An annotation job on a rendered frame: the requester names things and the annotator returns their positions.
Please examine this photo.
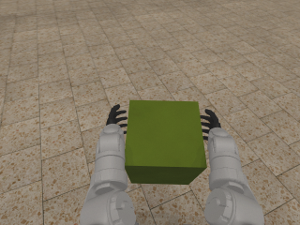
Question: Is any carton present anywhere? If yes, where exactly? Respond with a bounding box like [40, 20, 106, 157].
[125, 99, 207, 185]

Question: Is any left robot forearm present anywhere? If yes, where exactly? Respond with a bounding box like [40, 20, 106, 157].
[80, 124, 128, 223]

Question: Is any robot left upper arm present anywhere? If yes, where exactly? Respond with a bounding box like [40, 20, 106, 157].
[80, 189, 136, 225]

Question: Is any robot right upper arm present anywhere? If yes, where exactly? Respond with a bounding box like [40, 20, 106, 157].
[203, 187, 264, 225]

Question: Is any robot left hand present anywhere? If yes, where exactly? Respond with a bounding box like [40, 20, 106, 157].
[106, 104, 128, 134]

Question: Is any right robot forearm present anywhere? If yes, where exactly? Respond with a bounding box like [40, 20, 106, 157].
[207, 127, 258, 202]

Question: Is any robot right hand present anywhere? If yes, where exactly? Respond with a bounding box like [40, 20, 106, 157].
[200, 109, 221, 141]

